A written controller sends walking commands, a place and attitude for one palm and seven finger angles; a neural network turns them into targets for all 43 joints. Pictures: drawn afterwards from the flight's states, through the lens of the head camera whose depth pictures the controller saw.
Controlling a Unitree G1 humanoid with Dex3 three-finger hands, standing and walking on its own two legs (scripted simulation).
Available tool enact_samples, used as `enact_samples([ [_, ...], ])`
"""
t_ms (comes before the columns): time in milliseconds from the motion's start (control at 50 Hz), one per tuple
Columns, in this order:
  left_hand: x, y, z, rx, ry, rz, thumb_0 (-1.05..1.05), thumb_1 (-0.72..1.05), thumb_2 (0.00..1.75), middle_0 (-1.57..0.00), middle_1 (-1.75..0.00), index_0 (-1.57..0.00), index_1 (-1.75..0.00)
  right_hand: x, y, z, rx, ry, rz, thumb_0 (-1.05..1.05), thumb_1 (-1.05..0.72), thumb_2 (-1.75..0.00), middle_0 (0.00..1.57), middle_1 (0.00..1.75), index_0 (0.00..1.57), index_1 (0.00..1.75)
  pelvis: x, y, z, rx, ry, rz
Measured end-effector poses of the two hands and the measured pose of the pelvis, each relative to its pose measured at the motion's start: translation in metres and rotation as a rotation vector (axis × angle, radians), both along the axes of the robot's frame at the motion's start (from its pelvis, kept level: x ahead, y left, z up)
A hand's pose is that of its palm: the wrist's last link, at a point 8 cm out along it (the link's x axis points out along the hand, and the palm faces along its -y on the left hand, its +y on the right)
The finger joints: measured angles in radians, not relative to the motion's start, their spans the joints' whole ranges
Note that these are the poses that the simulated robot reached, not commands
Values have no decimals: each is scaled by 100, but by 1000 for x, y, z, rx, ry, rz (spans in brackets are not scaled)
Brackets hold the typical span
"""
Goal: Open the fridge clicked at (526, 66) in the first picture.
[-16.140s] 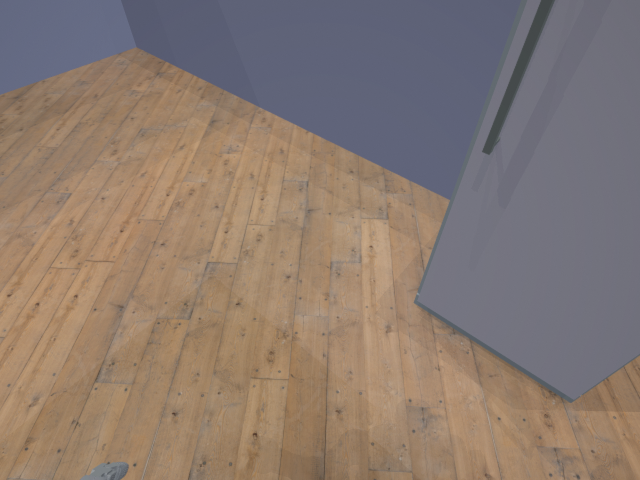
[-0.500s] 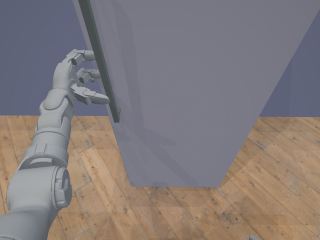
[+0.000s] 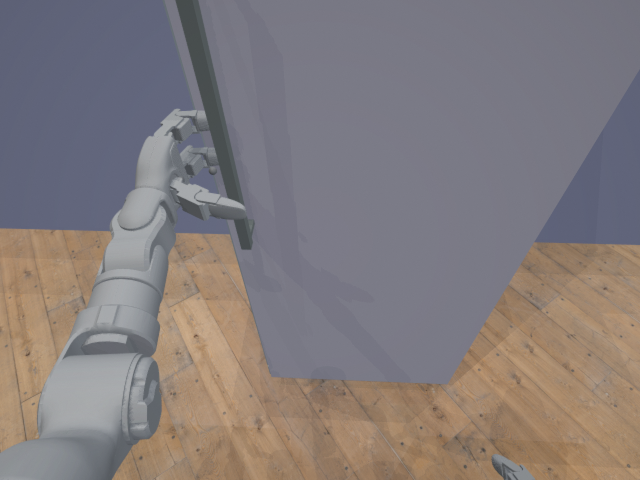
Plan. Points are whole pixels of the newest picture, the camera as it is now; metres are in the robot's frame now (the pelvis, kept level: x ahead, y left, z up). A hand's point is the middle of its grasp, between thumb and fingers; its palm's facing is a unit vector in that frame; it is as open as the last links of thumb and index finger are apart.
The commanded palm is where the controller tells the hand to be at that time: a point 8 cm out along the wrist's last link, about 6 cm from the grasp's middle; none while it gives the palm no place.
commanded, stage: slide the fingers in behind the handle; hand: left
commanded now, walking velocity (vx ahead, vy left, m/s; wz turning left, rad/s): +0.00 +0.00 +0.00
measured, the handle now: (221, 120) +0.49 +0.14 +0.21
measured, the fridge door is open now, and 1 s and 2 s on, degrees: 0 0 0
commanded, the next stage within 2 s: grip the handle and tug to test in 1.10 s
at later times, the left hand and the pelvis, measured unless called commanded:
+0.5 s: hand (242, 170) +0.44 +0.11 +0.17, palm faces -0.02 -1.00 +0.00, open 14.0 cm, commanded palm +0.41 +0.16 +0.17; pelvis +0.00 -0.01 +0.00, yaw +0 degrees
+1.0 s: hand (242, 169) +0.44 +0.11 +0.17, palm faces -0.02 -1.00 -0.01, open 13.8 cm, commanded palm +0.41 +0.16 +0.17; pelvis -0.01 -0.01 +0.00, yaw +0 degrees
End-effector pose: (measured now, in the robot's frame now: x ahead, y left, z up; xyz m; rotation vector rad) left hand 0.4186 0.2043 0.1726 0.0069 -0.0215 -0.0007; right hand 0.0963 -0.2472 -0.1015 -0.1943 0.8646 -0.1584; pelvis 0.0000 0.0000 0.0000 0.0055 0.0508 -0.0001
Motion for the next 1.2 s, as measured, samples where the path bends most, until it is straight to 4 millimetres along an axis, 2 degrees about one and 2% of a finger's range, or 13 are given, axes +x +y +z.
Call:
enact_samples([
  [160,1,-15,3,-9,-1,-14,-1,-51,30,-31,-122,-30,-121,17,7,0,19,-20,29,1,-91,-90,20,30,20,30,3,-1,0,1,-4,4],
  [320,-1,-22,5,5,-2,-17,-1,-50,30,-32,-122,-30,-121,21,6,1,25,-26,32,1,-91,-90,20,30,20,30,3,-4,1,3,-9,4],
  [460,-1,-36,2,-6,8,-24,-1,-51,30,-31,-120,-30,-121,16,0,0,20,-19,18,1,-91,-90,20,30,20,30,1,-7,1,5,-13,-2],
  [600,-1,-40,2,3,9,-10,-1,-50,30,-31,-121,-30,-120,7,-5,-1,15,-2,1,1,-91,-90,20,30,20,30,-2,-10,1,6,-18,-5],
  [800,-1,-40,2,5,12,1,-1,-50,30,-32,-121,-30,-122,-5,-8,-4,12,19,-2,1,-91,-90,20,30,20,30,-6,-11,2,6,-15,-2],
  [1200,2,-36,1,-4,6,-24,-1,-50,30,-35,-123,-33,-123,-13,-5,-1,6,14,-10,1,-91,-90,20,30,20,30,-9,-6,1,5,-5,-10],
])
